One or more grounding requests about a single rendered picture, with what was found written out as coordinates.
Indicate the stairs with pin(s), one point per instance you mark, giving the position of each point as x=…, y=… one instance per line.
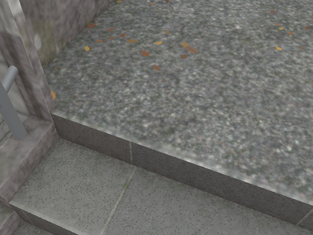
x=95, y=183

